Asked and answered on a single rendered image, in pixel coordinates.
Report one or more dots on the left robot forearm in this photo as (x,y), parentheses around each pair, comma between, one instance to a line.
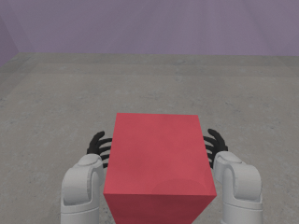
(80,192)

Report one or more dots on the robot left hand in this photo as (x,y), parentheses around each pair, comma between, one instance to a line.
(96,143)

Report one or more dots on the right robot forearm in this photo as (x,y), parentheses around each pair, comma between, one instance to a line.
(242,189)

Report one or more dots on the carton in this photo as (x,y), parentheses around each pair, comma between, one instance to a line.
(158,170)

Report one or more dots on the robot right hand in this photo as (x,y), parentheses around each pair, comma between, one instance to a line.
(218,145)

